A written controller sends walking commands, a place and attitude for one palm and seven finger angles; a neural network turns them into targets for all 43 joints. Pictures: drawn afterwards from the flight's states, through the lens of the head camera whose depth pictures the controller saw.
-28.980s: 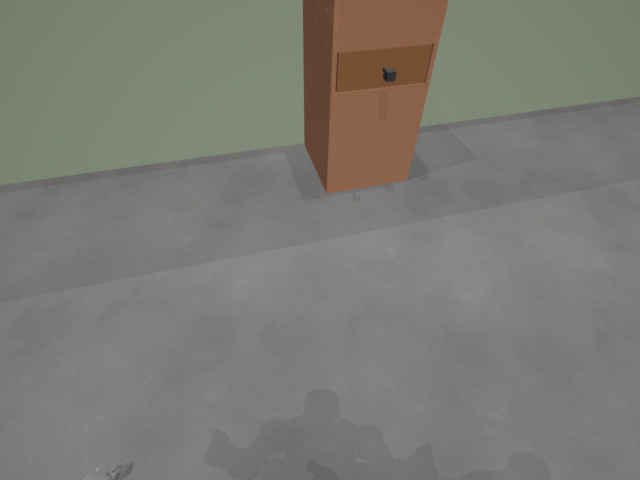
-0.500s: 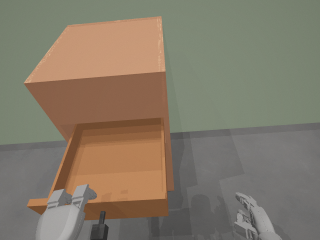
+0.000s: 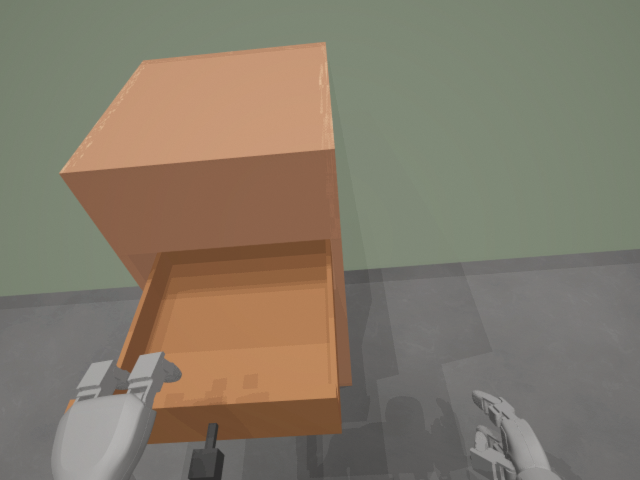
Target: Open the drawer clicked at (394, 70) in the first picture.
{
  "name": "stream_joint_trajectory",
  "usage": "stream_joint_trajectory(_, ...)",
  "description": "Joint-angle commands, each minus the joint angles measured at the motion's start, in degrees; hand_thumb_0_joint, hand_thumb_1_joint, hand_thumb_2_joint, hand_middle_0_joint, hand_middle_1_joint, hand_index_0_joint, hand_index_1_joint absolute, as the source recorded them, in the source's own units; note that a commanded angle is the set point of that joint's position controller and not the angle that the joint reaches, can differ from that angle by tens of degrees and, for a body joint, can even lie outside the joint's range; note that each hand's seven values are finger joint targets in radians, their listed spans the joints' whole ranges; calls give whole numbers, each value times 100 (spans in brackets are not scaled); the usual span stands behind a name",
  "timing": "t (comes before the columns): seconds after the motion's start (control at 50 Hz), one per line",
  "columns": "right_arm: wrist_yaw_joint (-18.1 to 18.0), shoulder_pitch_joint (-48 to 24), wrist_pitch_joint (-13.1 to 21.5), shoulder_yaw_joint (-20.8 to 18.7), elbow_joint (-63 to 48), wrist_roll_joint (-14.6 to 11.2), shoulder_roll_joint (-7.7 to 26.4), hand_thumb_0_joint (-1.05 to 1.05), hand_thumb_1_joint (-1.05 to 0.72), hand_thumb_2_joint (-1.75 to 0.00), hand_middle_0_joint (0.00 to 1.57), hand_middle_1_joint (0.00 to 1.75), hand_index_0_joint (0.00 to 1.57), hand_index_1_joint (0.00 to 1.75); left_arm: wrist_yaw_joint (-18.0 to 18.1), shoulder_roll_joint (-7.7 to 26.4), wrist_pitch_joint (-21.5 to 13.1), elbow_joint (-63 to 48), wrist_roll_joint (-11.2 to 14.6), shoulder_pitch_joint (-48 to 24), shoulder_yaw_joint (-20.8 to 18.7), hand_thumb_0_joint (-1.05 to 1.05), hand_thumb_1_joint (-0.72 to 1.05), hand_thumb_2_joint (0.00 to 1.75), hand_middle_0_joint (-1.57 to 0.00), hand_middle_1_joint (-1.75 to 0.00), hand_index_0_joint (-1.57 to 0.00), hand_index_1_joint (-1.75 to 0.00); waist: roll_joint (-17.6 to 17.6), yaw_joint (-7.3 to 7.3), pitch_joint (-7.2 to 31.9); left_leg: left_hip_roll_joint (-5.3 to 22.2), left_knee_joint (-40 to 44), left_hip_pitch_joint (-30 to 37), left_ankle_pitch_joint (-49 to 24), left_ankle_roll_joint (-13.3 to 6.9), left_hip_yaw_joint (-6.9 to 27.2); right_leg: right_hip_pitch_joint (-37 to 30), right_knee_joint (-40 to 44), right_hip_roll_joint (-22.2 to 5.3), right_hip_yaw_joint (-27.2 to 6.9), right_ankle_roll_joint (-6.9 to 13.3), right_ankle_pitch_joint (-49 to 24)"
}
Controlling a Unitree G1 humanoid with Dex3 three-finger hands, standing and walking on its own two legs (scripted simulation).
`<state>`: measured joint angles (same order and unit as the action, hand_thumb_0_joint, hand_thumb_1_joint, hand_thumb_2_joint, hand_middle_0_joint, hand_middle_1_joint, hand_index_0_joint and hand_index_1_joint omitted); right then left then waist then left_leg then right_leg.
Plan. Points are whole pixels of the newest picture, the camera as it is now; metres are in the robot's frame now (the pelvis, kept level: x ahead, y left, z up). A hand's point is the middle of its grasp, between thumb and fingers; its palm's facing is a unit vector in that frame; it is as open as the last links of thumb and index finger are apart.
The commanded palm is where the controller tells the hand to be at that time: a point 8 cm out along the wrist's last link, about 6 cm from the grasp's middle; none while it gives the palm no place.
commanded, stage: draw the hand back to the body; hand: left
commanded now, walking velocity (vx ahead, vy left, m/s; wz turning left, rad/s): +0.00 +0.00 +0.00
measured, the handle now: (209, 451) +0.19 +0.21 -0.14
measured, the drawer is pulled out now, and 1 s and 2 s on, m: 0.30 0.30 0.30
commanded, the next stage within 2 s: step back with the hand held close in 1.40 s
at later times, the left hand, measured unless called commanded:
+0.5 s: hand (105, 405) +0.17 +0.24 +0.10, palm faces +0.26 -0.66 -0.71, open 13.8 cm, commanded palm +0.13 +0.26 +0.15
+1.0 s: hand (61, 348) +0.19 +0.25 +0.18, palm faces +0.38 -0.82 -0.42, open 10.4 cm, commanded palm +0.14 +0.30 +0.21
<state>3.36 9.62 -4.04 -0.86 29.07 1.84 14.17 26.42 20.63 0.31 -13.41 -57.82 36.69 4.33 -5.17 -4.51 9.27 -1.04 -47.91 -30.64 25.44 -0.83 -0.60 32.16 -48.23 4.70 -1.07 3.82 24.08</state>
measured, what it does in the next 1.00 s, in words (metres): stands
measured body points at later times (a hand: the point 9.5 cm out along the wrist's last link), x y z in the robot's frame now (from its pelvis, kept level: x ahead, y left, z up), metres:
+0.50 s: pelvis +0.01 +0.02 +0.02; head +0.01 -0.02 +0.47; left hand +0.15 +0.27 +0.14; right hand +0.23 -0.18 -0.06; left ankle -0.01 +0.11 -0.70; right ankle +0.00 -0.08 -0.70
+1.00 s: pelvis +0.03 +0.02 +0.04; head +0.02 -0.01 +0.49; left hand +0.16 +0.29 +0.20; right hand +0.24 -0.18 -0.04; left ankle -0.01 +0.11 -0.70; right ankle +0.00 -0.08 -0.70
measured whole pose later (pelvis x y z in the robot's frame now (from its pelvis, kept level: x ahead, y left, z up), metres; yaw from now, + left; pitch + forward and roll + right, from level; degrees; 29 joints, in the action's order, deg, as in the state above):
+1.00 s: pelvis +0.03 +0.02 +0.04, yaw +3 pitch -1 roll -1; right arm -3.9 10.4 7.4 1.7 34.9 -0.4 12.5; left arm 6.7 19.2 -4.7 -29.0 2.5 34.7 -12.5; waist -3.9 -3.2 1.1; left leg -2.7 -27.3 -8.6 17.6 -1.9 2.8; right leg 7.8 -25.2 2.7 1.0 2.2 16.5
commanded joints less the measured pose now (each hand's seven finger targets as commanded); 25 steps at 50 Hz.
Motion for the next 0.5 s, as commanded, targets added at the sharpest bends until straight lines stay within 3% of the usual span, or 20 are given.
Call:
stream_joint_trajectory(0.0,-83,-1027,316,-196,-1002,-169,493,0,-90,-90,20,30,20,30,43,681,271,-932,312,51,-647,0,-50,30,-30,-120,-30,-120,662,33,168,66,699,473,-1106,-176,201,-412,1211,-372,-529,-69,-1342)
stream_joint_trajectory(0.02,-75,-981,310,-173,-979,-161,507,0,-90,-90,20,30,20,30,-51,733,311,-1004,322,-68,-632,0,-50,30,-30,-120,-30,-120,724,16,400,60,731,553,-1178,-193,161,-518,1204,-400,-480,-123,-1438)
stream_joint_trajectory(0.04,-125,-1008,331,-202,-1012,-203,480,0,-90,-90,20,30,20,30,-153,676,326,-1119,400,30,-539,0,-50,30,-30,-120,-30,-120,803,14,252,75,791,556,-1157,-210,170,-608,1262,-409,-523,-122,-1500)
stream_joint_trajectory(0.06,-134,-996,332,-162,-993,-195,495,0,-90,-90,20,30,20,30,-241,860,332,-1099,392,3,-676,0,-50,30,-30,-120,-30,-120,921,-16,359,54,778,591,-1236,-218,151,-672,1323,-433,-525,-161,-1574)
stream_joint_trajectory(0.08,-162,-1039,354,-161,-1014,-204,488,0,-90,-90,20,30,20,30,-335,791,324,-1258,431,-32,-549,0,-50,30,-30,-120,-30,-120,848,8,194,53,857,603,-1134,-222,165,-681,1388,-461,-559,-160,-1464)
stream_joint_trajectory(0.12,-171,-988,388,-109,-1000,-168,495,0,-90,-90,20,30,20,30,-454,1017,243,-1493,384,-167,-701,0,-50,30,-30,-120,-30,-120,639,-51,362,48,898,840,-1269,-234,167,-705,1444,-470,-571,-140,-1472)
stream_joint_trajectory(0.14,-192,-996,407,-140,-980,-187,452,0,-90,-90,20,30,20,30,-488,1024,183,-1513,392,16,-742,0,-50,30,-30,-120,-30,-120,547,-72,157,64,938,899,-1287,-229,170,-685,1476,-445,-622,-95,-1486)
stream_joint_trajectory(0.16,-171,-939,401,-93,-978,-137,480,0,-90,-90,20,30,20,30,-510,1152,128,-1587,344,-67,-837,0,-50,30,-30,-120,-30,-120,525,-85,285,60,937,961,-1361,-224,179,-681,1472,-460,-523,-110,-1496)
stream_joint_trajectory(0.2,-172,-956,406,-110,-967,-138,476,0,-90,-90,20,30,20,30,-510,1182,36,-1804,303,-163,-914,0,-50,30,-30,-120,-30,-120,147,-77,115,85,994,1124,-1398,-186,225,-583,1516,-425,-577,-26,-1352)
stream_joint_trajectory(0.24,-161,-933,401,-121,-975,-126,459,0,-90,-90,20,30,20,30,-485,1193,-1,-1849,293,-154,-992,0,-50,30,-30,-120,-30,-120,82,-90,13,100,1032,1151,-1344,-180,221,-540,1524,-420,-491,-24,-1215)
stream_joint_trajectory(0.3,-153,-981,374,-125,-990,-149,474,0,-90,-90,20,30,20,30,-466,1286,30,-1803,365,-126,-1238,0,-50,30,-30,-120,-30,-120,135,-105,-42,131,1099,1192,-1370,-150,295,-551,1569,-389,-456,-13,-1135)
stream_joint_trajectory(0.32,-145,-916,361,-118,-974,-137,500,0,-90,-90,20,30,20,30,-483,1339,41,-1841,368,-173,-1303,0,-50,30,-30,-120,-30,-120,158,-131,182,128,1094,1263,-1470,-155,259,-620,1534,-394,-395,-38,-1239)
stream_joint_trajectory(0.34,-170,-953,353,-151,-999,-181,464,0,-90,-90,20,30,20,30,-520,1195,78,-1803,477,-50,-1203,0,-50,30,-30,-120,-30,-120,323,-91,-1,144,1133,1208,-1437,-163,265,-670,1562,-402,-386,-59,-1328)
stream_joint_trajectory(0.36,-171,-961,323,-132,-969,-177,509,0,-90,-90,20,30,20,30,-557,1339,104,-1755,491,-109,-1353,0,-50,30,-30,-120,-30,-120,355,-128,184,134,1136,1249,-1551,-152,267,-741,1576,-404,-369,-80,-1428)
stream_joint_trajectory(0.38,-177,-984,332,-145,-990,-196,499,0,-90,-90,20,30,20,30,-615,1173,126,-1850,534,-138,-1160,0,-50,30,-30,-120,-30,-120,376,-82,48,148,1191,1259,-1587,-151,281,-767,1583,-417,-400,-78,-1521)
stream_joint_trajectory(0.4,-356,-323,735,-93,-1269,-375,188,0,-90,-90,20,30,20,30,-1125,-797,-54,-2215,4720,-293,-585,0,-47,32,-30,-118,-30,-118,719,422,-149,376,1420,2200,-1528,-300,448,-1353,1538,-416,195,-191,-1364)
stream_joint_trajectory(0.42,-487,-353,992,-46,-1108,-427,280,0,-90,-90,20,30,20,30,-1278,-172,-224,-1770,4938,26,-943,0,-43,33,-29,-115,-29,-115,737,257,-97,379,1485,2252,-1691,-297,420,-1310,1577,-399,242,-207,-1171)
stream_joint_trajectory(0.44,-562,-482,1109,-19,-1121,-423,219,0,-90,-90,20,30,20,30,-1367,-159,-302,-2103,5074,134,-898,0,-40,34,-29,-113,-29,-113,479,242,-240,384,1558,2215,-1743,-262,431,-1421,1614,-454,199,-203,-1164)
stream_joint_trajectory(0.46,-684,-382,1088,31,-1028,-366,313,0,-90,-90,20,30,20,30,-1427,210,-433,-2240,5340,99,-1313,0,-36,36,-29,-111,-29,-111,704,170,-116,361,1632,2185,-1990,-226,427,-1564,1742,-513,307,-222,-1397)
stream_joint_trajectory(0.48,-772,-490,1203,58,-1062,-358,286,0,-90,-90,20,30,20,30,-1517,222,-535,-2747,5509,-173,-1181,0,-32,37,-29,-109,-29,-109,576,234,-205,382,1726,2172,-2143,-173,456,-1675,1788,-609,272,-248,-1551)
